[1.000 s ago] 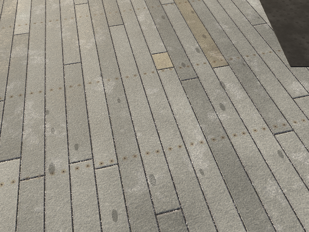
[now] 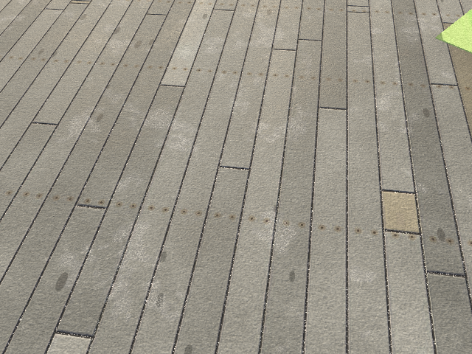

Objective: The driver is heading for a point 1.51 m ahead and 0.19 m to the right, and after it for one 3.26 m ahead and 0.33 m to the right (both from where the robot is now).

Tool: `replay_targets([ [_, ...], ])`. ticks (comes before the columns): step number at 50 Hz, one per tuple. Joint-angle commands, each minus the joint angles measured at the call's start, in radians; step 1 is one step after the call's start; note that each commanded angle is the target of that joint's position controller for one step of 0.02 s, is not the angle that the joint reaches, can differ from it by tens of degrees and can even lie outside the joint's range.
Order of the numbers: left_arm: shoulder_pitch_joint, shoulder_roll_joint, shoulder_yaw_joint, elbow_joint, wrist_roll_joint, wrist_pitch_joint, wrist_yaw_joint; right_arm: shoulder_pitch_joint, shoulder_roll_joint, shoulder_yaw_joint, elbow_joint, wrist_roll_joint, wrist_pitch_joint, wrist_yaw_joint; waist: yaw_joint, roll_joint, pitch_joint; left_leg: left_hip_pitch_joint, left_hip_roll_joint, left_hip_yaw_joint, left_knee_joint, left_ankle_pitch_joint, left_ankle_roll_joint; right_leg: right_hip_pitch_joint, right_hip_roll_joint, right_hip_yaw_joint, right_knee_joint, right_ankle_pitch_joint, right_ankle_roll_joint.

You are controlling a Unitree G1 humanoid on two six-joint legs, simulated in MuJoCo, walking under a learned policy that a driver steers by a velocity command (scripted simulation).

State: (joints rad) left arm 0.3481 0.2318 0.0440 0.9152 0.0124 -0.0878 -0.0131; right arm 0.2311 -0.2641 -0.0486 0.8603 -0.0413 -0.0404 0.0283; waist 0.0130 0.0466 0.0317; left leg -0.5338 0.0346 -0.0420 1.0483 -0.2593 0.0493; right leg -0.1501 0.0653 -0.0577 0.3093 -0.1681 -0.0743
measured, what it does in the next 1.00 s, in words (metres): walks ahead: left foot, then right foot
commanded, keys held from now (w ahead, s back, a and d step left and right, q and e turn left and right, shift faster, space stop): w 1.00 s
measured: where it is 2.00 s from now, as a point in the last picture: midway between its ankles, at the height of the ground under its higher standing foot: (249, 203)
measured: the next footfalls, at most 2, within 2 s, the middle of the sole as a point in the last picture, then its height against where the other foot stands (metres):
left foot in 0.28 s outside the picture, level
right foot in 0.86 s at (280, 314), level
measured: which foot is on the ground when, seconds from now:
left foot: up 0.00-0.26, down 0.28-0.88, up 0.90-1.00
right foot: down 0.00-0.30, up 0.32-0.84, down 0.86-1.00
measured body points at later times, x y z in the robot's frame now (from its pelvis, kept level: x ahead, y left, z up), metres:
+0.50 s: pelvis +0.25 +0.06 +0.00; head +0.27 +0.08 +0.45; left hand +0.32 +0.32 -0.14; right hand +0.30 -0.20 -0.13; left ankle +0.26 +0.12 -0.75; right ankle +0.25 -0.09 -0.67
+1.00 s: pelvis +0.52 +0.01 -0.01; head +0.54 +0.00 +0.44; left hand +0.61 +0.27 -0.14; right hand +0.53 -0.25 -0.16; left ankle +0.43 +0.14 -0.66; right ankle +0.57 -0.06 -0.75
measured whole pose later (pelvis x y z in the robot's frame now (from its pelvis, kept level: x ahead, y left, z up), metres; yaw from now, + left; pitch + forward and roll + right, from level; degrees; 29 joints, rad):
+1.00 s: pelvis +0.52 +0.01 -0.01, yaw +0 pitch -1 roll +0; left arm 0.21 0.23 0.05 0.92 0.02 -0.06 -0.01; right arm 0.32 -0.23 -0.04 0.99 -0.02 -0.07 0.01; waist -0.02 0.02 0.05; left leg -0.36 0.02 0.00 1.13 -0.32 0.08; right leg -0.27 0.05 -0.11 0.44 -0.17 -0.09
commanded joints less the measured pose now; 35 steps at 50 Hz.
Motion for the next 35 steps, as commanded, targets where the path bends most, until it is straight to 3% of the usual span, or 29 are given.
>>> replay_targets([
  [1,0.032,0.110,0.019,-0.029,-0.006,-0.017,0.000,-0.038,-0.035,0.002,-0.065,-0.001,0.000,0.009,-0.012,-0.120,0.020,-0.113,0.052,0.036,-0.098,0.095,-0.028,0.040,-0.256,0.205,-0.194,0.208,-0.139],
  [5,0.089,0.121,0.020,-0.001,-0.007,-0.015,0.000,-0.185,-0.009,0.022,-0.108,0.009,-0.005,0.013,0.024,-0.122,0.033,-0.065,0.041,0.083,-0.326,0.213,-0.038,0.057,-0.231,0.138,-0.188,0.285,-0.115],
  [10,0.133,0.139,0.022,0.030,0.002,-0.006,0.009,-0.268,-0.032,0.021,-0.138,0.014,-0.013,0.005,0.037,-0.129,0.044,-0.006,0.011,0.099,-0.462,0.174,-0.003,0.158,-0.283,0.140,-0.125,0.388,-0.103],
  [12,0.116,0.151,0.025,0.036,0.005,0.000,0.014,-0.220,-0.047,0.013,-0.127,0.011,-0.020,-0.002,0.005,-0.130,0.026,0.083,-0.019,0.107,-0.513,0.105,0.026,0.189,-0.295,0.133,-0.042,0.529,-0.088],
  [13,0.105,0.156,0.026,0.038,0.003,0.004,0.016,-0.129,-0.057,0.004,-0.096,0.006,-0.026,-0.008,-0.038,-0.118,-0.018,0.202,-0.048,0.120,-0.566,0.099,0.045,0.189,-0.278,0.111,0.070,0.638,-0.074],
  [14,0.104,0.141,0.020,0.038,0.000,0.008,0.016,0.024,-0.084,-0.010,-0.041,-0.005,-0.038,-0.018,-0.096,-0.079,-0.105,0.408,-0.051,0.111,-0.610,0.118,0.073,0.126,-0.232,0.070,0.251,0.631,-0.054],
  [15,0.088,0.106,0.007,0.000,-0.006,0.006,0.015,0.209,-0.160,-0.031,-0.009,-0.028,-0.046,-0.031,-0.165,0.018,-0.233,0.659,0.162,-0.118,-0.626,0.035,0.131,-0.064,-0.182,0.026,0.537,0.341,-0.030],
  [16,0.199,0.014,-0.010,-0.018,-0.031,0.007,0.011,0.240,-0.250,-0.054,0.002,-0.023,-0.037,-0.032,-0.106,0.244,-0.312,0.855,0.407,-0.567,-0.742,-0.021,0.254,-0.401,-0.003,-0.021,0.859,-0.337,0.006],
  [17,0.135,0.131,0.020,-0.003,0.002,0.017,0.019,0.183,-0.190,-0.047,-0.005,0.020,-0.025,-0.025,-0.103,0.075,-0.230,0.764,0.364,-0.577,-0.773,-0.068,0.241,-0.486,-0.050,0.096,0.932,-0.335,-0.010],
  [18,0.065,0.122,0.023,-0.022,0.002,0.013,0.011,0.090,-0.132,-0.030,-0.016,0.026,-0.025,-0.021,-0.066,0.037,-0.105,0.640,0.318,-0.427,-0.790,-0.037,0.217,-0.505,-0.093,0.108,0.918,-0.245,-0.016],
  [19,0.034,0.098,0.017,-0.026,0.000,0.010,0.005,0.043,-0.086,-0.018,-0.018,0.023,-0.032,-0.016,-0.044,0.009,-0.050,0.535,0.270,-0.326,-0.830,0.054,0.191,-0.472,-0.124,0.106,0.867,-0.182,-0.013],
  [21,0.043,0.078,0.014,-0.014,0.019,0.032,-0.006,0.019,-0.048,-0.007,-0.002,0.026,-0.045,-0.022,0.004,0.033,-0.017,0.424,0.192,-0.194,-0.879,0.154,0.145,-0.390,-0.157,0.094,0.795,-0.135,0.009],
  [23,0.037,0.065,0.014,-0.012,0.024,0.048,-0.016,0.061,-0.059,-0.009,0.023,0.031,-0.060,-0.024,0.016,0.021,-0.025,0.411,0.178,-0.147,-0.900,0.253,0.153,-0.376,-0.156,0.075,0.776,-0.105,0.027],
  [26,-0.069,0.064,0.015,-0.044,0.026,0.059,-0.023,0.118,-0.077,-0.014,0.055,0.037,-0.066,-0.025,0.007,0.007,0.017,0.424,0.166,-0.098,-0.945,0.261,0.162,-0.471,-0.179,0.057,0.708,-0.013,0.052],
  [30,-0.220,0.057,0.008,-0.091,0.019,0.059,-0.024,0.187,-0.070,-0.009,0.090,0.036,-0.060,-0.024,-0.024,0.002,0.049,0.470,0.143,-0.047,-0.955,0.331,0.153,-0.537,-0.181,0.032,0.548,0.103,0.072],
  [35,-0.365,0.047,-0.007,-0.139,0.014,0.052,-0.020,0.269,-0.074,-0.006,0.132,0.028,-0.058,-0.031,-0.066,0.013,0.070,0.566,0.153,-0.008,-0.925,0.456,0.146,-0.511,-0.143,-0.009,0.360,0.158,0.051],
])
Keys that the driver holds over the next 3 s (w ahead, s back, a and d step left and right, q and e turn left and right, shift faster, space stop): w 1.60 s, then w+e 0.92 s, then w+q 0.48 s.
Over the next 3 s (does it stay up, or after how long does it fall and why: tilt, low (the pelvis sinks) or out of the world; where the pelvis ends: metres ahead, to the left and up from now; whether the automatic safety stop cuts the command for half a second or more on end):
stays up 1.55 -0.17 -0.02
